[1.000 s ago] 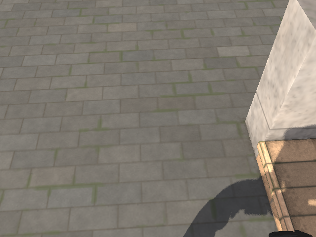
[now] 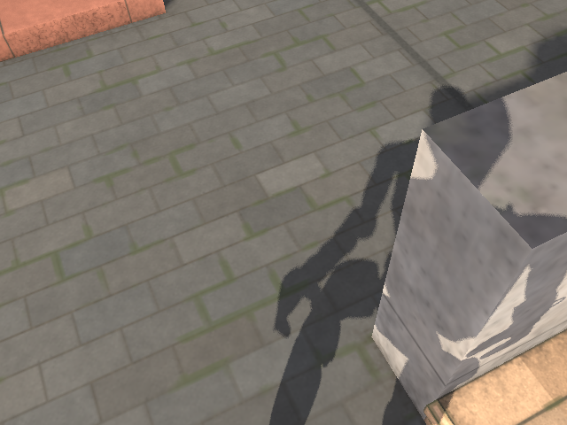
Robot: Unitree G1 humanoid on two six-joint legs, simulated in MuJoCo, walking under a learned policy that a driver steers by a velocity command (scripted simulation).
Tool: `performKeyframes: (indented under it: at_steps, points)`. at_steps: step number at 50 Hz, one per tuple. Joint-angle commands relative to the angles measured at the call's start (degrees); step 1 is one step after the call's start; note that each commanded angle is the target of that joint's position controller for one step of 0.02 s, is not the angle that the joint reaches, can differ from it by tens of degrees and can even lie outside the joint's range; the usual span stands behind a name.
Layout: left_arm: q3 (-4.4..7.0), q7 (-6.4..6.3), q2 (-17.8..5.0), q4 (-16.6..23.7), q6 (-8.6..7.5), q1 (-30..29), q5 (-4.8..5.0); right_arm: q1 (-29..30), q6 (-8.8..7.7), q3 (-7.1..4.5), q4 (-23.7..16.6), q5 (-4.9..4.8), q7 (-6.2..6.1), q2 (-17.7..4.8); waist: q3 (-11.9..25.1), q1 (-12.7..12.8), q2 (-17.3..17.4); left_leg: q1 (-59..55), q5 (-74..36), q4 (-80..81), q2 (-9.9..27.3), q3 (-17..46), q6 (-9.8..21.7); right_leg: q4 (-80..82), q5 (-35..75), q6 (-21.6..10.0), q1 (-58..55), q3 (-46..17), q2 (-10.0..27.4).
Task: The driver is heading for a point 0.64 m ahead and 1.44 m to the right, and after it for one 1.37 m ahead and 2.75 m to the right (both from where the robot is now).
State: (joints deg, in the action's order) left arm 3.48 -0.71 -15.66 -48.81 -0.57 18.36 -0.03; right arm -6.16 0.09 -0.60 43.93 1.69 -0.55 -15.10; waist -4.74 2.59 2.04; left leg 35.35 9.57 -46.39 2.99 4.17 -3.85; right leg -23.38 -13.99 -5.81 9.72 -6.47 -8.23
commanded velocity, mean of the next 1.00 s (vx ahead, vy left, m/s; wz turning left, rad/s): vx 0.08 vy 0.00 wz -0.59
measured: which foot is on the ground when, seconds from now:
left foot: up 0.00-0.10, down 0.12-0.54, up 0.56-0.96, down 0.98-1.00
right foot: down 0.00-0.12, up 0.14-0.52, down 0.54-0.98, up 1.00-1.00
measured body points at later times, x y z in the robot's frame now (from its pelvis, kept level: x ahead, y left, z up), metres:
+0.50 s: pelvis +0.05 +0.04 -0.01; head +0.08 +0.04 +0.44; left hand +0.25 +0.27 -0.12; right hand +0.09 -0.26 -0.12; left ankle +0.15 +0.13 -0.74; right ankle +0.00 -0.04 -0.72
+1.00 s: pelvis +0.04 +0.05 +0.00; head +0.06 +0.04 +0.44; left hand +0.28 +0.24 -0.13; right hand +0.00 -0.26 -0.10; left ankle +0.09 +0.14 -0.74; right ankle +0.00 -0.04 -0.73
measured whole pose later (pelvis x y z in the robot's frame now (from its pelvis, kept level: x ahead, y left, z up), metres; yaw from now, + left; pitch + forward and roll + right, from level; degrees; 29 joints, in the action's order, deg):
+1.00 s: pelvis +0.04 +0.05 +0.00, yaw -36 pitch +0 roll +0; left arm 4.4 0.4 -17.9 -48.8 2.1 13.9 -0.8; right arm -10.0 -0.6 -1.5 41.5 1.3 -2.3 -16.5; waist -2.1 0.9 -0.6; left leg 11.0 15.5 -26.2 -2.6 1.7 1.7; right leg -34.3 -19.2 -2.7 16.9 -11.6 -8.5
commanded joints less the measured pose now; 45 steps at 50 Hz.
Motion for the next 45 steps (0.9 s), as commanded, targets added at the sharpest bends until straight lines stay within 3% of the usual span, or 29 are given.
performKeyframes:
  at_steps: [1, 4, 5, 6, 7, 8, 9, 10, 11, 12, 14, 19, 22, 25, 26, 27, 28, 29, 30, 31, 32, 33, 34, 36, 38, 40, 42, 45]
  points:
    - [2.2, -0.72, -8.8, 2.7, 0.29, 2.8, -0.56, 0.6, -0.35, -1.04, -3.8, -0.41, -0.55, -5.4, 7.7, 0.1, -7.8, -5.2, 0.1, 3.2, -3.1, -2.1, 0.5, -2.2, 45.1, -5.1, -4.3, -9.9, 14.0]
    - [2.73, -0.9, -10.0, 4.3, 0.88, 0.0, -1.12, -2.3, -1.2, -1.44, -3.6, -0.73, -1.46, -7.1, 6.3, -1.8, -8.5, -10.7, 4.2, 11.4, -3.9, -0.5, 1.8, -6.3, 41.2, -3.5, -3.6, -15.1, 14.3]
    - [2.75, -0.86, -10.0, 5.1, 0.95, -2.5, -0.81, -5.6, -1.67, -1.54, -2.8, -0.75, -1.66, -7.2, 6.2, -4.0, -8.1, -16.5, 0.4, 18.5, -4.2, -0.8, 2.7, -8.8, 36.4, -1.7, -1.6, -15.6, 12.5]
    - [2.5, -0.69, -9.2, 6.3, 0.6, -4.2, -0.24, -9.3, -2.41, -1.99, -2.0, -0.25, -2.16, -8.6, 7.3, -5.9, -5.1, -25.8, -11.0, 23.8, -0.9, 1.5, 4.1, -14.2, 29.6, 0.9, 3.1, -14.4, 9.0]
    - [1.47, -0.68, -5.4, 8.0, 0.14, -1.7, 0.34, -12.7, -2.6, -2.88, -2.4, 0.21, -2.92, -13.4, 12.6, -5.4, 6.3, -36.8, -36.3, 22.4, 13.9, 13.2, 8.3, -29.3, 7.4, 3.6, 10.1, -6.4, 3.1]
    - [1.98, -1.16, -6.2, 7.2, 1.07, 5.7, 0.5, -10.5, -1.46, -3.13, -3.2, -1.23, -2.38, -14.1, 19.9, -1.9, 16.5, -38.6, -53.2, 24.5, 23.6, 26.2, 17.9, -39.4, -27.0, 4.4, 14.4, 1.7, -4.7]
    - [2.47, -1.39, -9.3, 5.1, 1.99, 5.5, -0.99, -9.4, -0.92, -2.59, -4.0, -1.49, -2.16, -10.8, 17.3, -0.9, 6.6, -35.5, -45.3, 24.7, 22.8, 24.1, 19.7, -47.3, -24.3, 4.6, 15.7, 1.3, 0.1]
    - [2.77, -1.04, -9.7, 4.7, 2.61, 2.2, -1.45, -7.0, -0.75, -1.72, -4.5, -1.18, -2.35, -7.4, 12.1, -1.3, 1.6, -30.2, -35.0, 25.4, 18.8, 17.2, 18.2, -48.3, -19.8, 5.0, 16.0, 1.0, 1.7]
    - [2.81, -0.6, -8.9, 4.9, 3.31, 0.7, -1.26, -3.5, -0.15, -1.3, -5.3, -0.52, -2.58, -6.3, 9.0, -0.2, 1.4, -26.4, -25.8, 27.1, 15.2, 11.9, 16.1, -47.7, -16.8, 5.9, 15.6, 1.6, 3.1]
    - [2.72, 0.0, -8.5, 5.5, 4.0, -0.7, -1.19, -1.9, 0.02, -1.37, -5.6, -0.14, -2.93, -6.7, 6.6, -0.1, 4.2, -23.7, -22.1, 28.4, 13.0, 8.2, 15.3, -47.1, -14.4, 6.7, 15.8, 2.1, 3.8]
    - [2.51, 0.71, -8.1, 5.7, 4.53, -0.2, -0.64, -1.4, 0.22, -1.66, -5.6, 0.27, -2.94, -7.3, 6.5, -0.2, 6.5, -21.9, -21.4, 28.9, 10.5, 2.5, 15.0, -45.9, -11.5, 7.9, 14.4, 4.0, 3.3]
    - [1.13, 1.54, -5.9, 6.7, 4.64, -3.8, -0.48, -3.4, 0.7, -2.39, -4.6, 0.25, -2.41, -8.2, 7.7, -2.5, 7.8, -24.7, -10.1, 29.3, 11.6, -1.1, 15.3, -28.9, -12.6, 7.3, 10.3, 6.8, 5.5]
    - [0.74, 2.07, -6.5, 7.5, 4.51, -6.0, -0.18, -4.1, 1.3, -3.21, -4.1, 0.55, -1.48, -9.9, 7.5, -3.9, 8.9, -24.5, -4.3, 29.2, 13.5, -0.7, 15.5, -20.6, -13.6, 5.7, 6.6, 9.0, 5.9]
    - [0.28, 2.61, -5.5, 7.2, 3.29, -4.3, -0.3, -3.6, 1.93, -4.04, -3.3, -0.52, -0.53, -12.0, 7.3, -2.1, 7.2, -22.8, -2.0, 26.4, 14.4, -1.9, 14.0, -11.0, -7.5, 3.9, 1.9, 11.0, 6.1]
    - [0.22, 2.21, -5.5, 6.5, 2.76, -2.8, -0.69, -4.3, 2.14, -4.2, -2.7, -0.61, -0.48, -11.9, 7.0, -1.5, 5.1, -20.6, -1.2, 24.5, 14.4, -2.9, 12.1, -5.5, -6.0, 2.8, -1.1, 9.6, 6.5]
    - [0.44, 1.78, -6.7, 6.3, 2.3, -1.9, -1.11, -5.5, 2.18, -4.32, -2.2, -0.3, -0.25, -11.4, 5.8, -1.1, 1.2, -17.0, 2.8, 20.1, 13.3, -4.9, 8.7, 0.9, -3.5, 1.4, -3.3, 4.4, 8.3]
    - [1.87, 1.1, -13.0, 7.2, 1.97, -2.0, -1.85, -6.1, 2.34, -3.33, -3.9, -0.39, 0.26, -7.1, 4.6, -1.7, -14.7, -7.4, 14.3, 6.4, 5.4, -11.8, 3.0, 10.2, -2.5, -3.1, -4.5, -16.7, 21.7]
    - [3.56, 0.8, -17.4, 7.0, 2.06, -1.7, -1.92, 0.2, 3.17, -3.37, -6.2, -0.22, -1.0, -7.5, -1.0, 1.3, -16.8, -3.8, 24.4, -5.6, -3.0, -7.9, 1.6, 11.0, 8.7, -10.3, 4.9, -25.0, 29.3]
    - [3.29, 0.36, -15.4, 6.5, 2.11, -2.6, -1.55, -1.4, 3.81, -3.62, -5.2, -0.87, -1.17, -7.8, -1.3, -0.6, -11.8, -5.9, 21.7, -12.7, -1.5, -3.5, 1.5, 9.0, 14.5, -11.5, 6.7, -19.6, 26.8]
    - [2.7, 0.22, -13.1, 6.2, 2.11, -5.4, -0.85, -4.0, 3.69, -3.73, -3.9, -1.29, -0.83, -7.8, -1.1, -2.7, -9.2, -6.9, 18.0, -14.5, -1.5, -2.6, 1.7, 7.7, 15.9, -9.8, 7.1, -14.3, 22.8]
    - [2.5, 0.19, -12.0, 6.8, 2.39, -8.2, -0.87, -4.9, 3.02, -4.02, -3.3, -0.94, -0.56, -8.1, -0.2, -3.8, -7.9, -6.2, 14.8, -13.8, -1.6, -2.6, 2.1, 6.8, 16.0, -7.4, 4.6, -11.7, 19.2]
    - [2.35, 0.03, -11.1, 6.9, 2.35, -9.0, -0.63, -5.4, 2.59, -4.23, -2.9, 0.04, -0.38, -8.5, 1.6, -3.6, -8.5, -5.4, 13.3, -14.9, -2.0, -3.0, 2.0, 5.1, 21.5, -7.0, 1.1, -10.8, 17.8]
    - [2.19, 0.18, -10.1, 6.8, 2.26, -8.7, -0.12, -5.6, 2.28, -4.23, -2.7, 0.28, -0.26, -8.3, 4.3, -3.1, -8.5, -5.1, 13.0, -15.1, -2.2, -3.0, 1.7, 3.6, 26.0, -7.0, -2.4, -10.0, 16.8]
    - [2.32, 0.34, -9.9, 5.8, 2.07, -5.8, 0.11, -4.2, 2.01, -4.0, -3.4, -0.36, -0.26, -7.5, 6.2, -1.6, -7.9, -3.8, 13.5, -12.6, -2.2, -2.8, 1.1, 2.3, 29.6, -7.5, -7.4, -11.2, 17.2]
    - [2.75, 0.33, -11.0, 4.6, 1.98, -3.4, -0.3, -1.8, 1.87, -3.56, -4.5, -0.93, -0.62, -6.8, 6.3, -0.2, -8.0, -2.7, 15.1, -7.9, -2.7, -2.5, 1.1, 1.2, 31.7, -8.0, -10.6, -14.0, 18.3]
    - [2.94, 0.36, -11.4, 4.1, 2.22, -2.2, -0.65, -1.3, 1.77, -3.3, -5.0, -0.72, -0.58, -6.9, 7.7, 0.7, -8.8, -4.7, 15.6, -3.8, -3.3, -2.3, 1.6, 3.2, 17.3, -8.5, -10.2, -17.2, 17.8]
    - [3.11, 0.77, -12.0, 3.2, 2.53, -1.5, -0.76, -0.6, 1.4, -3.11, -5.8, -0.64, -0.19, -7.0, 6.7, 0.9, -8.7, -7.5, 17.3, 0.5, -4.5, -2.2, 2.2, 6.0, 1.3, -9.2, -7.3, -21.1, 17.2]
    - [3.24, 1.58, -12.4, 3.3, 2.6, -4.6, -1.35, -1.8, 0.19, -2.86, -5.8, -0.93, -0.46, -7.0, 4.6, -0.7, -9.3, -15.1, 17.9, 8.3, -6.2, -2.0, 3.3, 7.3, -7.4, -8.8, -0.4, -23.9, 15.3]
Keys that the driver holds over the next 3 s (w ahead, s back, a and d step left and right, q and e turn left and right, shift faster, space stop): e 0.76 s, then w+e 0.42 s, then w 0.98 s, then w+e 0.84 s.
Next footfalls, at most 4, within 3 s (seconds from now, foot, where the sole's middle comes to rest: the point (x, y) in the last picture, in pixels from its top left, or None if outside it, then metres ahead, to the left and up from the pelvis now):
0.12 left None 0.19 0.12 -0.78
0.54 right None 0.04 -0.05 -0.78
0.98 left None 0.12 0.12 -0.78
1.36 right None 0.08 -0.15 -0.78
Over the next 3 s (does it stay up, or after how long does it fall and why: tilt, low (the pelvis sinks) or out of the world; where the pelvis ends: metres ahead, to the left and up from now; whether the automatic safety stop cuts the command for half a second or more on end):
stays up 0.19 -0.17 0.00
